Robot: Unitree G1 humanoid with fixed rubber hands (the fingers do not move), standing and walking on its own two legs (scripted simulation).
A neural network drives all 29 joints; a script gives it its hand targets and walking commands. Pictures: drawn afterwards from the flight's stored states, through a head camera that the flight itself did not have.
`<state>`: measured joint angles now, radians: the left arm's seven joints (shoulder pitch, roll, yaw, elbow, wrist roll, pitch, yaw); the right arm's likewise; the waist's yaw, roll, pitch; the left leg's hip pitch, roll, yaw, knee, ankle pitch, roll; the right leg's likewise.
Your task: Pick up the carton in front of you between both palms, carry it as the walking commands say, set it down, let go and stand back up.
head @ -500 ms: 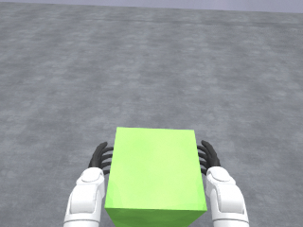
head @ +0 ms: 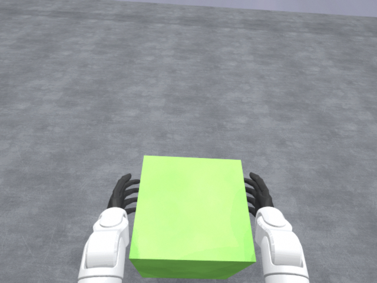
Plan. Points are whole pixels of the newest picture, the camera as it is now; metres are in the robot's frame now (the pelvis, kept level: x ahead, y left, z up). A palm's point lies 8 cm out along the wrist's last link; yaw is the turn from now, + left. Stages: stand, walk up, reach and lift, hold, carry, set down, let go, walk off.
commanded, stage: carry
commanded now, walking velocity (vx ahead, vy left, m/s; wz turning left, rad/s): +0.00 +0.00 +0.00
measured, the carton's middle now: (188, 222) +0.29 +0.00 -0.05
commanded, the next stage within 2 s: hold in 1.80 s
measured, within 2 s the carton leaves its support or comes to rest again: neither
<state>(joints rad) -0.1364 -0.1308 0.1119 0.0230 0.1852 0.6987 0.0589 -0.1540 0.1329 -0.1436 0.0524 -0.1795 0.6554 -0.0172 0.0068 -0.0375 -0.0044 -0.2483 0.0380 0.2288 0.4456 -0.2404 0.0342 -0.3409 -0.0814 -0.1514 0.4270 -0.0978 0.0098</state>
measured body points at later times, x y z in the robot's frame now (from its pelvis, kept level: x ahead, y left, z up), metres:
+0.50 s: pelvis +0.07 -0.01 -0.01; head +0.06 -0.01 +0.44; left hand +0.36 +0.15 +0.02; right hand +0.37 -0.15 +0.02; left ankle +0.00 +0.09 -0.74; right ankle +0.05 -0.11 -0.74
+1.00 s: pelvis +0.03 -0.01 +0.00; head +0.01 -0.01 +0.45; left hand +0.33 +0.15 +0.03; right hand +0.34 -0.15 +0.03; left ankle +0.00 +0.09 -0.74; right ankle +0.05 -0.11 -0.74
